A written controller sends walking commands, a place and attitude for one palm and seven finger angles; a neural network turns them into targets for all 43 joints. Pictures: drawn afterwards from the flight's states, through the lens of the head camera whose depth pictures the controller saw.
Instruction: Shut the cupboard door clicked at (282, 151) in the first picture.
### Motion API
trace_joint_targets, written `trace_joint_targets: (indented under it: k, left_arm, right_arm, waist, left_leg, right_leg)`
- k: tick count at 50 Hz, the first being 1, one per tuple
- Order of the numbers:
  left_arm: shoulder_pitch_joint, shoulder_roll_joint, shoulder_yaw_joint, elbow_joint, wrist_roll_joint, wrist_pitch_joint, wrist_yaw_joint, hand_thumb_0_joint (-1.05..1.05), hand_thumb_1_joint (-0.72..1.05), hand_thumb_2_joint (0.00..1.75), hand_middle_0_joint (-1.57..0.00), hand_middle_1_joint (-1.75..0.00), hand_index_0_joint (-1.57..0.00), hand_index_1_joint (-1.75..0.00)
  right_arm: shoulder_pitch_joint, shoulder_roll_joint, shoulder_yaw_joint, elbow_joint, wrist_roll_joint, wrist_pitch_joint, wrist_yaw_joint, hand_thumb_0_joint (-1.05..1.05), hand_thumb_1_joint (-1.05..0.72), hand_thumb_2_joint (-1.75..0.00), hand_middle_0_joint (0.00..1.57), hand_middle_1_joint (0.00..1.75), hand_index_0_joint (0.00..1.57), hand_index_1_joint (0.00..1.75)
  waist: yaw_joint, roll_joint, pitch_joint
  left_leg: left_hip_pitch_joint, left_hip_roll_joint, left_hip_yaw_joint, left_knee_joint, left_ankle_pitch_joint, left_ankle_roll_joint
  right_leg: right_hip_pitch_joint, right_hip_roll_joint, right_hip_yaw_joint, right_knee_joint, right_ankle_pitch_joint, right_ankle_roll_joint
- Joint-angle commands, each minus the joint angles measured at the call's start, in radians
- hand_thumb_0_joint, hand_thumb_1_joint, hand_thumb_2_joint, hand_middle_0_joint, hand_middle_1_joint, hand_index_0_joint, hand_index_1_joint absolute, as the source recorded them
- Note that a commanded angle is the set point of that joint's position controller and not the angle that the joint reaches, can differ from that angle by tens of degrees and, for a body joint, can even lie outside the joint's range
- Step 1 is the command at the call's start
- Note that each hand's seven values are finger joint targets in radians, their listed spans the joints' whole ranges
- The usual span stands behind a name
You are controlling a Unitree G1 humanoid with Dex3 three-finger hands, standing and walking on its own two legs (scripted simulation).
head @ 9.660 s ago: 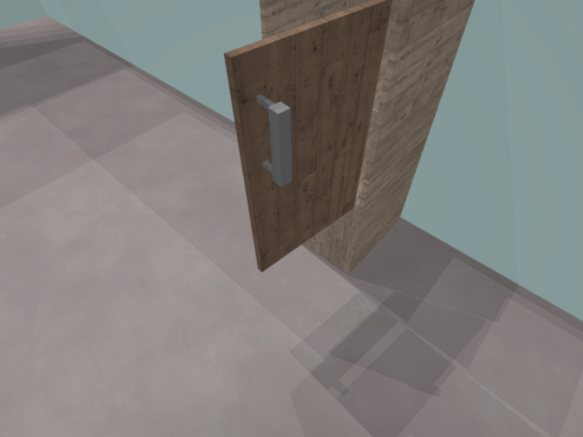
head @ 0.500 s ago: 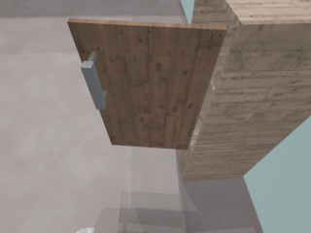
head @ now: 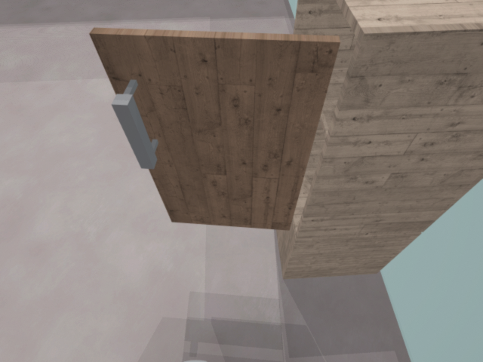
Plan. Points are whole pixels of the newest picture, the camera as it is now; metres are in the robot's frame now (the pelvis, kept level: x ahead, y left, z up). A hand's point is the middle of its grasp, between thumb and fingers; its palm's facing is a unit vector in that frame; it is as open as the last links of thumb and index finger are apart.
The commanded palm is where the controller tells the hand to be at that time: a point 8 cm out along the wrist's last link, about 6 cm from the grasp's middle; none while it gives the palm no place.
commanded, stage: come to a stop and stand still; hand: left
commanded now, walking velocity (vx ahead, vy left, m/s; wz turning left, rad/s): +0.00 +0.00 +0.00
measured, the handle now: (141, 126) +0.49 +0.21 +0.09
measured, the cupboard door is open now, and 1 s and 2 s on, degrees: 82 82 82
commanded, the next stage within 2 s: look again from close up in 0.54 s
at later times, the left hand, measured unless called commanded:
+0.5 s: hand out of the picture +0.00 +0.21 -0.16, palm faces -0.03 -0.97 -0.25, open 7.4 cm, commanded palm none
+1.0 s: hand out of the picture +0.02 +0.18 -0.17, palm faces -0.04 -0.98 -0.22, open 7.3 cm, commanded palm none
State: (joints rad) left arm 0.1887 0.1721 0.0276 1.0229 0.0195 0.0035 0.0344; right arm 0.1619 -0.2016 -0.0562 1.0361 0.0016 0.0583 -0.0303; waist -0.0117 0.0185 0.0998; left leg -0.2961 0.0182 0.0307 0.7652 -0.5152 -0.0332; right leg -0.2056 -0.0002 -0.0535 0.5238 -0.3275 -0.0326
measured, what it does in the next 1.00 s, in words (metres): stands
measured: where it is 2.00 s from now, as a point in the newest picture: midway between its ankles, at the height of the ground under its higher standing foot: outside the picture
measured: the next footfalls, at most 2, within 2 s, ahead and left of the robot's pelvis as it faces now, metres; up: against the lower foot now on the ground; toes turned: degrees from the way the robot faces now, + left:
none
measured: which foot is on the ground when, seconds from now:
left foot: down 0.00-1.00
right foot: down 0.00-1.00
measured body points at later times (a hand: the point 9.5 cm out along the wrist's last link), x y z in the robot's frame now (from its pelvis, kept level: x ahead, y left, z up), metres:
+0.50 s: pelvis -0.02 +0.02 +0.00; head -0.02 +0.00 +0.45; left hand +0.00 +0.26 -0.14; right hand +0.00 -0.21 -0.16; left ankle -0.02 +0.12 -0.73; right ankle -0.03 -0.10 -0.73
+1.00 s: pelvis +0.00 +0.00 +0.01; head +0.02 -0.01 +0.46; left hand +0.02 +0.23 -0.15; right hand +0.00 -0.23 -0.16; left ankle -0.02 +0.12 -0.73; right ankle -0.03 -0.10 -0.73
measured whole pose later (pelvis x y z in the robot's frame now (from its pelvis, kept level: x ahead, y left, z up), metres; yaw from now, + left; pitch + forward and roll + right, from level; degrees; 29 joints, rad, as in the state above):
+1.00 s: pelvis +0.00 +0.00 +0.01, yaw -2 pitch +0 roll +1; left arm 0.24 0.17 -0.02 1.11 0.01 -0.02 0.03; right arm 0.25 -0.17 0.02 1.13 -0.01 -0.02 -0.02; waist 0.00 0.00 0.04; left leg -0.15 0.01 0.08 0.41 -0.26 0.00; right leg -0.17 0.00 -0.02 0.46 -0.29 -0.03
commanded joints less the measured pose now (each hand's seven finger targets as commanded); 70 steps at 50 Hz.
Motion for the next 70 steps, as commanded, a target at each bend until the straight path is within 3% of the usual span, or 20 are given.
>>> trace_joint_targets:
  k: [1,2,3,4,7,8,9,10,12,16,24,38,63,64,65,66,67,68,69,70]
  left_arm:
    - [0.035,0.154,0.03,-0.026,-0.009,-0.018,0.01,0.0,0.9,0.9,-0.2,-0.3,-0.2,-0.3]
    - [0.032,0.138,0.026,-0.021,-0.015,-0.019,0.008,0.0,0.9,0.9,-0.2,-0.3,-0.2,-0.3]
    - [0.054,0.113,0.021,-0.025,-0.022,-0.015,0.002,0.0,0.9,0.9,-0.2,-0.3,-0.2,-0.3]
    - [0.068,0.095,0.016,-0.022,-0.019,-0.009,0.004,0.0,0.9,0.9,-0.2,-0.3,-0.2,-0.3]
    - [0.056,0.087,0.008,0.01,-0.012,0.004,-0.001,0.0,0.9,0.9,-0.2,-0.3,-0.2,-0.3]
    - [0.203,0.12,0.001,0.038,0.005,-0.027,0.041,0.0,0.9,0.9,-0.2,-0.3,-0.2,-0.3]
    - [0.126,0.153,0.001,-0.005,-0.002,-0.042,0.037,0.0,0.9,0.9,-0.2,-0.3,-0.2,-0.3]
    - [0.085,0.148,-0.004,-0.025,-0.004,-0.045,0.03,0.0,0.9,0.9,-0.2,-0.3,-0.2,-0.3]
    - [0.087,0.128,-0.009,-0.035,-0.003,-0.041,0.019,0.0,0.9,0.9,-0.2,-0.3,-0.2,-0.3]
    - [0.11,0.106,-0.021,-0.022,-0.004,-0.026,0.008,0.0,0.9,0.9,-0.2,-0.3,-0.2,-0.3]
    - [0.12,0.125,-0.024,-0.012,-0.005,-0.023,-0.003,0.0,0.9,0.9,-0.2,-0.3,-0.2,-0.3]
    - [0.111,0.137,-0.022,0.043,-0.01,-0.036,-0.001,0.0,0.9,0.9,-0.2,-0.3,-0.2,-0.3]
    - [0.086,0.159,-0.01,0.046,-0.008,-0.041,0.001,0.0,0.9,0.9,-0.2,-0.3,-0.2,-0.3]
    - [0.207,0.13,-0.005,0.083,0.001,-0.055,0.046,0.0,0.9,0.9,-0.2,-0.3,-0.2,-0.3]
    - [-0.649,0.749,0.417,-1.464,-0.167,-0.368,0.031,0.0,0.9,0.9,-0.2,-0.3,-0.2,-0.3]
    - [0.036,0.213,0.02,-1.121,-0.15,-0.271,0.044,0.0,0.9,0.9,-0.22,-0.32,-0.22,-0.32]
    - [0.261,-0.012,-0.023,-1.143,-0.22,-0.133,0.049,0.0,0.9,0.9,-0.24,-0.34,-0.24,-0.34]
    - [0.126,0.035,0.003,-1.116,-0.192,-0.147,0.049,0.0,0.9,0.9,-0.25,-0.36,-0.25,-0.36]
    - [0.15,0.034,0.057,-1.053,-0.198,-0.178,0.024,0.0,0.9,0.9,-0.27,-0.38,-0.27,-0.38]
    - [0.28,0.05,0.104,-0.983,-0.205,-0.224,-0.01,0.0,0.9,0.9,-0.29,-0.4,-0.29,-0.4]
  right_arm:
    - [0.098,-0.016,0.009,0.001,-0.005,-0.036,-0.001,0.0,-0.9,-0.9,0.2,0.3,0.2,0.3]
    - [0.119,-0.019,0.008,0.02,-0.008,-0.045,0.0,0.0,-0.9,-0.9,0.2,0.3,0.2,0.3]
    - [0.11,-0.066,0.006,0.015,-0.015,-0.056,-0.002,0.0,-0.9,-0.9,0.2,0.3,0.2,0.3]
    - [0.082,-0.092,0.006,0.006,-0.017,-0.056,-0.004,0.0,-0.9,-0.9,0.2,0.3,0.2,0.3]
    - [0.044,-0.071,0.017,0.017,-0.016,-0.055,-0.008,0.0,-0.9,-0.9,0.2,0.3,0.2,0.3]
    - [-0.019,-0.115,0.011,-0.056,-0.003,-0.074,-0.001,0.0,-0.9,-0.9,0.2,0.3,0.2,0.3]
    - [0.061,-0.054,0.019,-0.079,-0.008,-0.071,0.008,0.0,-0.9,-0.9,0.2,0.3,0.2,0.3]
    - [0.1,-0.044,0.022,-0.074,-0.009,-0.068,0.01,0.0,-0.9,-0.9,0.2,0.3,0.2,0.3]
    - [0.126,-0.057,0.031,-0.077,-0.02,-0.084,0.014,0.0,-0.9,-0.9,0.2,0.3,0.2,0.3]
    - [0.109,-0.084,0.038,-0.1,-0.014,-0.082,0.009,0.0,-0.9,-0.9,0.2,0.3,0.2,0.3]
    - [0.121,-0.102,0.049,-0.063,-0.019,-0.085,0.016,0.0,-0.9,-0.9,0.2,0.3,0.2,0.3]
    - [0.154,-0.083,0.059,0.041,-0.014,-0.101,0.006,0.0,-0.9,-0.9,0.2,0.3,0.2,0.3]
    - [0.079,-0.103,0.048,0.055,-0.014,-0.093,-0.005,0.0,-0.9,-0.9,0.2,0.3,0.2,0.3]
    - [0.012,-0.097,0.034,-0.009,-0.001,-0.091,0.003,0.0,-0.9,-0.9,0.2,0.3,0.2,0.3]
    - [0.164,-0.274,-0.005,-0.262,0.003,-0.28,-0.129,0.0,-0.9,-0.9,0.2,0.3,0.2,0.3]
    - [0.041,-0.157,0.05,-0.271,0.054,-0.333,-0.13,0.0,-0.9,-0.9,0.2,0.3,0.2,0.3]
    - [0.019,-0.134,0.041,-0.317,0.047,-0.373,-0.099,0.0,-0.9,-0.9,0.2,0.3,0.2,0.3]
    - [0.055,-0.144,0.024,-0.315,0.047,-0.401,-0.065,0.0,-0.9,-0.9,0.2,0.3,0.2,0.3]
    - [0.06,-0.155,-0.016,-0.346,0.036,-0.41,-0.056,0.0,-0.9,-0.9,0.2,0.3,0.2,0.3]
    - [0.053,-0.16,-0.03,-0.369,0.018,-0.416,-0.045,0.0,-0.9,-0.9,0.2,0.3,0.2,0.3]
  waist:
    - [-0.011,-0.141,-0.161]
    - [-0.017,-0.095,-0.162]
    - [0.001,0.032,-0.166]
    - [0.016,0.063,-0.145]
    - [0.026,0.101,-0.051]
    - [0.066,0.036,-0.098]
    - [-0.013,0.035,-0.151]
    - [-0.025,0.029,-0.151]
    - [-0.009,0.144,-0.129]
    - [0.005,-0.02,-0.03]
    - [0.015,-0.044,0.002]
    - [0.017,-0.029,-0.078]
    - [0.017,-0.025,-0.09]
    - [0.047,-0.074,-0.067]
    - [-0.08,-0.058,-0.46]
    - [-0.032,0.358,-0.581]
    - [0.031,0.367,-0.508]
    - [-0.04,0.139,-0.276]
    - [-0.044,-0.008,-0.141]
    - [-0.019,-0.115,-0.141]
  left_leg:
    - [0.107,-0.005,0.018,-0.304,0.246,-0.007]
    - [0.192,0.026,0.004,-0.387,0.4,0.006]
    - [0.231,0.122,-0.084,-0.37,0.608,0.045]
    - [0.176,0.181,-0.12,-0.362,0.635,0.08]
    - [0.087,0.146,-0.104,-0.421,0.465,0.069]
    - [0.13,0.119,-0.024,-0.163,0.625,0.04]
    - [0.104,0.069,-0.024,-0.211,0.35,0.038]
    - [0.11,0.069,-0.033,-0.262,0.299,0.042]
    - [0.11,0.104,-0.065,-0.312,0.494,0.066]
    - [0.05,0.104,-0.086,-0.38,0.322,0.083]
    - [0.03,0.082,-0.085,-0.469,0.152,0.08]
    - [0.13,0.086,-0.047,-0.415,0.425,0.069]
    - [0.182,0.095,-0.027,-0.394,0.503,0.052]
    - [0.069,0.093,0.034,-0.145,0.44,0.024]
    - [0.514,0.056,0.051,-0.036,0.592,0.067]
    - [0.398,-0.003,-0.024,-0.151,0.819,0.068]
    - [0.361,0.036,-0.045,-0.236,1.006,0.052]
    - [0.221,0.046,-0.065,-0.213,0.919,0.053]
    - [0.086,0.021,-0.052,-0.164,0.767,0.05]
    - [-0.018,-0.006,-0.051,-0.11,0.653,0.048]
  right_leg:
    - [0.113,-0.205,0.158,-0.038,0.793,-0.097]
    - [0.061,-0.175,0.137,-0.022,0.652,-0.059]
    - [-0.002,-0.127,0.112,-0.033,0.467,-0.009]
    - [0.014,-0.096,0.092,-0.077,0.289,0.016]
    - [0.046,-0.083,0.08,-0.13,0.17,0.018]
    - [-0.004,-0.146,0.15,-0.122,0.577,0.026]
    - [0.031,-0.186,0.2,-0.101,0.521,-0.024]
    - [-0.007,-0.162,0.183,-0.094,0.346,-0.043]
    - [-0.015,-0.094,0.114,-0.046,0.26,-0.034]
    - [-0.04,-0.069,0.108,-0.088,0.081,-0.014]
    - [-0.057,-0.08,0.136,-0.13,-0.011,-0.013]
    - [0.015,-0.105,0.133,-0.118,0.243,-0.013]
    - [0.057,-0.115,0.137,-0.14,0.438,-0.018]
    - [0.071,-0.195,0.204,-0.146,0.868,0.064]
    - [0.055,-0.111,0.144,0.038,0.719,0.033]
    - [0.024,-0.026,0.048,0.228,0.547,0.016]
    - [-0.059,-0.015,-0.045,0.181,0.322,0.015]
    - [-0.168,-0.011,-0.029,0.093,0.266,0.024]
    - [-0.211,-0.01,-0.034,0.064,0.374,0.026]
    - [-0.23,-0.033,-0.028,0.09,0.464,0.04]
